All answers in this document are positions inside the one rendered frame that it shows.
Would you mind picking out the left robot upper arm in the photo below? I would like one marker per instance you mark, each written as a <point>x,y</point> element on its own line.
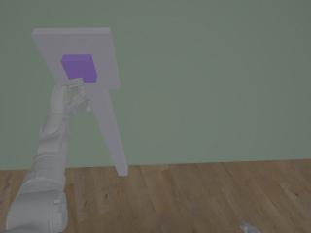
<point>38,212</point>

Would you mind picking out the robot left hand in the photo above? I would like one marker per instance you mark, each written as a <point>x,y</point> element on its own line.
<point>61,101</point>

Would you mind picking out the panel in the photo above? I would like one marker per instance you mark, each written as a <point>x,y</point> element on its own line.
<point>53,43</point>

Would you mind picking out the robot right hand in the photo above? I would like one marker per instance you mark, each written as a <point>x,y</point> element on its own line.
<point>247,228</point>

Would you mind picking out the left robot forearm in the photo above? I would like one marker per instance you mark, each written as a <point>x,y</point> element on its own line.
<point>50,160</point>

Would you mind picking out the button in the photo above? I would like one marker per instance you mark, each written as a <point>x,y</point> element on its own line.
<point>79,66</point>

